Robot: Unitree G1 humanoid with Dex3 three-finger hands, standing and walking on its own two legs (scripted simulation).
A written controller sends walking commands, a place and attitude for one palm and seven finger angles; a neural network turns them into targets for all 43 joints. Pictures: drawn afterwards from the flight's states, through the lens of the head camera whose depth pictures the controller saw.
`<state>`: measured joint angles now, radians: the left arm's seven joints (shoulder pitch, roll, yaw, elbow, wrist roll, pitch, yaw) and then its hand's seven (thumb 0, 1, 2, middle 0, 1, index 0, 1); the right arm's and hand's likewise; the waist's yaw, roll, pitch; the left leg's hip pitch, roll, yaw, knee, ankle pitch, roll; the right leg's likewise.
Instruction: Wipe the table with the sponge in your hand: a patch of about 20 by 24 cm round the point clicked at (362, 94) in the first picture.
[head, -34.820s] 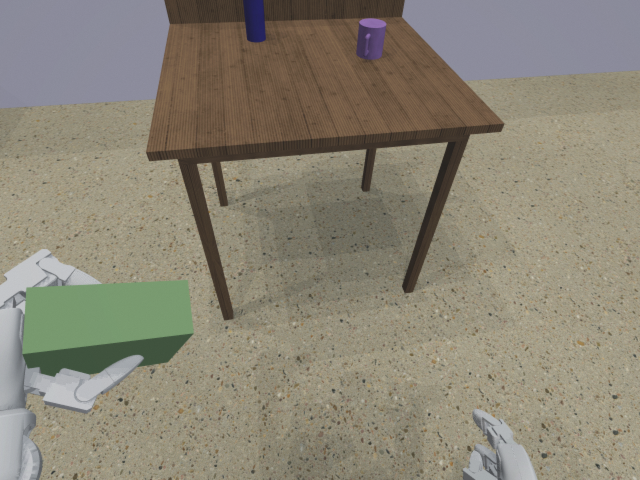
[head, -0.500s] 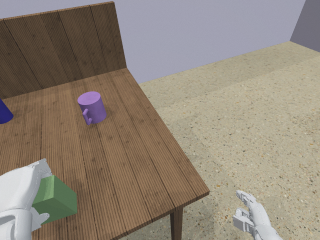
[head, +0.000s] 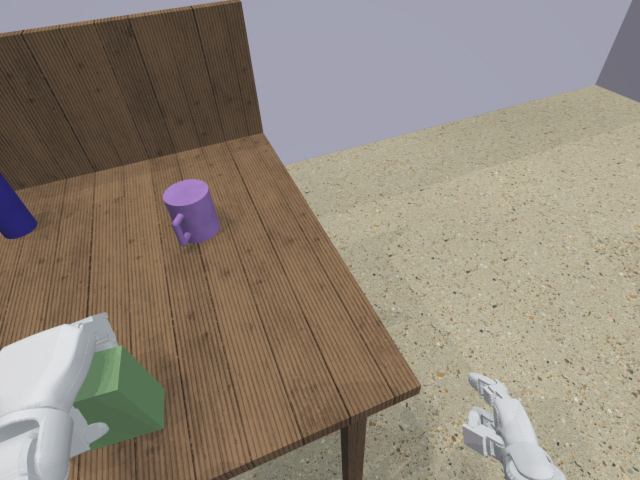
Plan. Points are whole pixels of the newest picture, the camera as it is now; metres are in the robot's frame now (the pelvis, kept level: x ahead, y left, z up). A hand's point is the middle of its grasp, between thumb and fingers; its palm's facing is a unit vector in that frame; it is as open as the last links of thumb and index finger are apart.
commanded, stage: lift the sponge slowly off the table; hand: left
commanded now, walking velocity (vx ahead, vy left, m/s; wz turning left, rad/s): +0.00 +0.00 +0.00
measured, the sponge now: (99, 411) +0.16 +0.30 +0.04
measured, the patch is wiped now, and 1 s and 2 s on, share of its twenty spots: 1.00 1.00 1.00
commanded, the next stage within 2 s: bring the sponge back beside the body in 1.62 s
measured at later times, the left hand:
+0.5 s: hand (58, 387) +0.14 +0.30 +0.12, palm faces +0.08 -0.10 -0.99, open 9.3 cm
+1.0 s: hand (49, 366) +0.15 +0.29 +0.15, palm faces +0.12 -0.07 -0.99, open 9.3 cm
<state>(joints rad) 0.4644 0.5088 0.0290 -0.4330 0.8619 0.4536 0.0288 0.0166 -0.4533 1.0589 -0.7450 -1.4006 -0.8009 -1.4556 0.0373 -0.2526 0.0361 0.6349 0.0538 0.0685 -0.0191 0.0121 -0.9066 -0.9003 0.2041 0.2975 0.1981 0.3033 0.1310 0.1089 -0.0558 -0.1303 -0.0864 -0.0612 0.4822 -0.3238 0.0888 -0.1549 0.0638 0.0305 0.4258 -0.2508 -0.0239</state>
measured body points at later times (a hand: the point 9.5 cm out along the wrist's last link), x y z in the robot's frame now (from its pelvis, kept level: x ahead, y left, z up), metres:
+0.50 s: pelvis -0.02 -0.02 +0.00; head -0.05 -0.06 +0.45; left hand +0.14 +0.30 +0.18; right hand +0.25 -0.21 -0.06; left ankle -0.05 +0.06 -0.74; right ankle -0.01 -0.11 -0.74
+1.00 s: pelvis -0.04 -0.03 +0.00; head -0.07 -0.08 +0.45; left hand +0.14 +0.29 +0.20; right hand +0.21 -0.23 -0.07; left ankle -0.05 +0.06 -0.74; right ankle -0.01 -0.11 -0.74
